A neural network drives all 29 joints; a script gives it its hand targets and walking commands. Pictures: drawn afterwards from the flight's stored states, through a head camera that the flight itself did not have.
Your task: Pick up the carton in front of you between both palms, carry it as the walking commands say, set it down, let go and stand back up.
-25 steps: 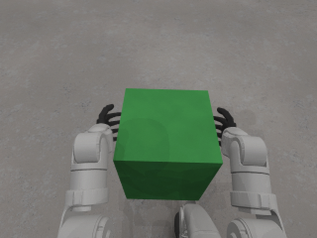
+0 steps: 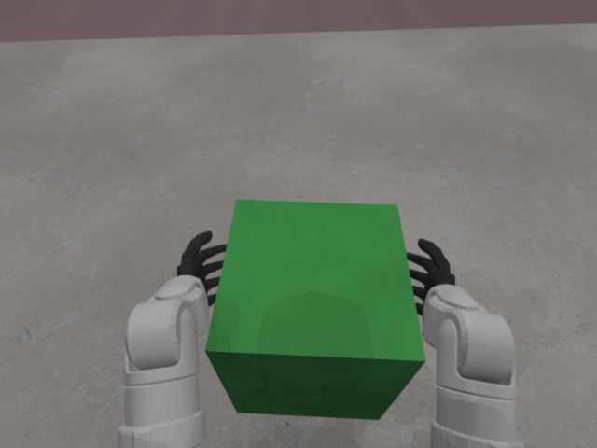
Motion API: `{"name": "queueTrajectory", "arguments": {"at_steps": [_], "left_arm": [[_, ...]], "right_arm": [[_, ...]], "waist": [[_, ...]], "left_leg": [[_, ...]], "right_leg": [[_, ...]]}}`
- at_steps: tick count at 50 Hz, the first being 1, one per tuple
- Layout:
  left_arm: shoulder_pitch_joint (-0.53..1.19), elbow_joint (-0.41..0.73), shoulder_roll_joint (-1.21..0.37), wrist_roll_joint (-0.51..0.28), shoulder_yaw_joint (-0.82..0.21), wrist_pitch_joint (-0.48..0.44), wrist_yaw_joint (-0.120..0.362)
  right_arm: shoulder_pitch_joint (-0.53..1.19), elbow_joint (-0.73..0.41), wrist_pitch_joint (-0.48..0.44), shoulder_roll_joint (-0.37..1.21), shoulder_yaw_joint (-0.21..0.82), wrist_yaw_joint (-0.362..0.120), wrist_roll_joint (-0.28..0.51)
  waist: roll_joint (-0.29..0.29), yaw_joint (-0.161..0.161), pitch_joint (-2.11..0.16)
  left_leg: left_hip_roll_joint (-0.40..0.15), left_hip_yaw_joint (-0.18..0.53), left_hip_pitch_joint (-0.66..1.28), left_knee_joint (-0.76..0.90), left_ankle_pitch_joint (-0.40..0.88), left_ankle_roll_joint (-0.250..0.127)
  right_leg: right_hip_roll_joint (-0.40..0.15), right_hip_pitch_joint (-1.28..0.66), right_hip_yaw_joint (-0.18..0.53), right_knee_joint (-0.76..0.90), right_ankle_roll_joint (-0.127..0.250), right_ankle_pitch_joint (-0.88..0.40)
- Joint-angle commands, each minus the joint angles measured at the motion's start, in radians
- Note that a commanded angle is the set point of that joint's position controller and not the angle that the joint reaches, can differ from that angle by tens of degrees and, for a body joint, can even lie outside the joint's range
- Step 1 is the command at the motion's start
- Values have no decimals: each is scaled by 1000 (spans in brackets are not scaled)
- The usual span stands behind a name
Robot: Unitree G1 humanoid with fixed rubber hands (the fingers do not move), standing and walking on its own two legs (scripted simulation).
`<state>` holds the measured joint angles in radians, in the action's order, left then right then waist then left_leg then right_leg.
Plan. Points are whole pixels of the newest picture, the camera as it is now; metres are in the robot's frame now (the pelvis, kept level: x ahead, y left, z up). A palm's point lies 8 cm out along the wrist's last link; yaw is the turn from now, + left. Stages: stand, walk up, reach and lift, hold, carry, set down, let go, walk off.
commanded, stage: carry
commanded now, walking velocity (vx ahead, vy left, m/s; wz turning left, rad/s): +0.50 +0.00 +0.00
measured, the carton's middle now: (311, 316) +0.30 +0.00 +0.03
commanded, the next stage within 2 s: none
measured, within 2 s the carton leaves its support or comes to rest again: neither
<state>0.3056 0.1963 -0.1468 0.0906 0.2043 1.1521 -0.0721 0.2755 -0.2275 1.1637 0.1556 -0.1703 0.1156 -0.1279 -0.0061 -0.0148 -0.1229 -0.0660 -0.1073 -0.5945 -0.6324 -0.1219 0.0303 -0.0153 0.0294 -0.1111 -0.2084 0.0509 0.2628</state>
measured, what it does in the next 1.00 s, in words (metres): walks ahead: left foot, then right foot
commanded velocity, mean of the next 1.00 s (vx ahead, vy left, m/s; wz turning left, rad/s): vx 0.23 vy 0.00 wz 0.00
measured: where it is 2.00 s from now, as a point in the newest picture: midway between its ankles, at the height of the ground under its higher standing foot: (307, 377)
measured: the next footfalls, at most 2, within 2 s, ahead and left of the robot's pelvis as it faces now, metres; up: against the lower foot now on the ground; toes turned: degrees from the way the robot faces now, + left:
left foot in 0.12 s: +0.27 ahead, +0.12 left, +0.00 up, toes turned +8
right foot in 0.66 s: +0.60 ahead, -0.09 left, +0.00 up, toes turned +9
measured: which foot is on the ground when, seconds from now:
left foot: up 0.00-0.10, down 0.12-0.68, up 0.70-0.92, down 0.94-1.00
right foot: down 0.00-0.16, up 0.18-0.64, down 0.66-1.00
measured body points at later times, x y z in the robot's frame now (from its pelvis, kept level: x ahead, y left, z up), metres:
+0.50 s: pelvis +0.30 +0.05 +0.00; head +0.27 +0.06 +0.45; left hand +0.58 +0.18 +0.08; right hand +0.56 -0.12 +0.09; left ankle +0.23 +0.12 -0.75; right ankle +0.43 -0.13 -0.69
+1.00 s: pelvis +0.53 +0.01 -0.01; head +0.51 +0.00 +0.44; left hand +0.80 +0.15 +0.08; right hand +0.80 -0.15 +0.07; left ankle +0.53 +0.13 -0.75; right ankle +0.56 -0.08 -0.75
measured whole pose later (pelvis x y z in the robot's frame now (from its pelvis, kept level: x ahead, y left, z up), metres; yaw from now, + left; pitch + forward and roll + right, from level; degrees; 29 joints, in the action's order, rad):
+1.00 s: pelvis +0.53 +0.01 -0.01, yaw -1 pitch +2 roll -1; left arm 0.14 0.34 -0.13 0.10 0.11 1.18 -0.07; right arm 0.15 -0.35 1.21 0.13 -0.09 0.08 -0.13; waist 0.04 -0.01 -0.09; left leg -0.09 -0.12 -0.27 -0.47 -0.21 0.02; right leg -0.03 0.29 -0.23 -0.42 0.06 0.17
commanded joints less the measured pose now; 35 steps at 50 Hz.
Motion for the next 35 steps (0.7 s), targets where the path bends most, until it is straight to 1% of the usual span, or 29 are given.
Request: {"name": "queueTrajectory", "arguments": {"at_steps": [1,2,3,4,5,6,7,8,9,10,11,12,13,14,16,19,22,24,27,28,30,31,32,33,34,35], "left_arm": [[376,28,-873,-352,-737,47,261],[307,45,-848,-334,-729,53,257],[318,57,-873,-338,-739,57,255],[286,68,-870,-337,-739,60,255],[285,86,-864,-343,-747,62,254],[292,105,-853,-346,-756,66,253],[306,115,-838,-349,-762,71,253],[335,146,-854,-362,-784,81,251],[353,153,-854,-369,-794,78,253],[355,146,-881,-371,-800,71,253],[340,143,-900,-373,-807,60,253],[321,134,-925,-372,-811,49,252],[300,127,-940,-370,-815,40,250],[277,122,-947,-365,-820,32,247],[227,109,-949,-350,-826,19,241],[205,120,-935,-337,-832,10,232],[222,166,-903,-347,-838,17,225],[235,194,-864,-353,-837,33,219],[234,197,-806,-356,-821,64,216],[238,197,-793,-359,-815,74,217],[250,193,-779,-365,-804,90,219],[248,187,-778,-367,-799,96,221],[253,181,-782,-364,-794,99,223],[264,177,-784,-360,-788,101,226],[267,161,-785,-353,-774,103,228],[231,114,-791,-348,-750,95,229]], "right_arm": [[484,-48,26,911,779,-249,385],[431,-73,34,913,788,-253,395],[427,-66,42,897,775,-260,392],[395,-74,47,894,772,-266,398],[381,-81,50,887,770,-272,402],[364,-82,52,875,762,-276,402],[344,-82,57,862,754,-279,399],[348,-58,50,854,742,-283,398],[333,-57,46,880,744,-287,412],[345,-76,41,904,750,-289,422],[349,-84,34,928,758,-291,429],[354,-92,27,941,765,-293,433],[351,-97,20,948,772,-296,434],[334,-98,14,949,776,-299,434],[292,-98,8,934,779,-306,431],[272,-112,3,903,782,-314,433],[277,-155,9,860,779,-311,435],[276,-174,21,823,770,-302,430],[259,-163,46,772,751,-286,410],[257,-158,54,762,745,-281,404],[265,-157,68,751,738,-276,396],[276,-159,74,751,737,-275,395],[286,-159,79,747,736,-275,396],[304,-159,81,744,739,-276,398],[337,-164,87,754,750,-278,409],[341,-158,94,787,766,-278,427]], "waist": [[-175,-10,-111],[-179,-11,-99],[-177,-9,-97],[-181,-4,-111],[-160,11,-145],[-109,26,-199],[12,47,-251],[293,44,-316],[285,40,-285],[220,39,-272],[117,36,-272],[53,29,-246],[66,23,-244],[93,22,-239],[123,25,-215],[120,29,-161],[120,31,-107],[127,32,-76],[138,30,-36],[144,32,-32],[171,35,-49],[173,27,-77],[146,13,-106],[103,4,-164],[-88,-2,-296],[-231,-11,-414]], "left_leg": [[33,-69,-16,103,87,-11],[34,-78,22,130,102,-19],[39,-92,79,155,109,-31],[52,-110,165,176,105,-39],[83,-145,304,220,98,-43],[90,-160,492,211,23,-45],[-91,83,651,237,-97,-69],[-338,558,853,357,-223,-221],[-355,646,833,417,-122,-254],[-328,536,777,403,-37,-240],[-305,444,718,392,-4,-217],[-287,359,635,419,-18,-183],[-265,291,584,451,-73,-155],[-244,246,560,473,-105,-145],[-221,179,544,511,-139,-144],[-209,136,585,542,-103,-154],[-186,90,617,537,-22,-147],[-174,56,633,523,67,-147],[-157,-18,650,431,409,-135],[-154,-36,652,401,515,-126],[-144,-65,657,319,620,-94],[-127,-92,641,226,670,-72],[-100,-130,591,105,689,-35],[-79,-120,486,-29,496,5],[-39,-86,309,-257,42,31],[73,-8,136,-451,-435,43]], "right_leg": [[-191,-162,54,-17,63,-615],[-195,-157,43,-28,53,-645],[-198,-145,29,-56,43,-698],[-201,-125,13,-109,29,-744],[-180,-86,-29,-222,9,-751],[-144,15,-67,-374,-12,-667],[-114,173,-71,-606,-41,-375],[22,491,-37,-883,-76,-15],[25,618,76,-1023,-51,209],[-29,636,106,-1082,-27,193],[-68,623,116,-1069,-21,133],[-105,595,125,-998,-24,73],[-117,560,118,-933,-30,29],[-112,542,95,-887,-37,-2],[-111,548,62,-787,-57,-41],[-111,630,19,-644,-86,-109],[-109,671,-7,-529,-100,-192],[-100,672,-26,-477,-99,-226],[-62,623,-71,-382,-76,-233],[-44,589,-88,-352,-67,-258],[-14,479,-118,-289,-52,-312],[18,367,-152,-237,-50,-339],[37,214,-174,-134,-53,-435],[-51,25,-96,-117,-51,-606],[-299,-243,147,-275,28,-1116],[-418,-415,354,-255,190,-1235]]}}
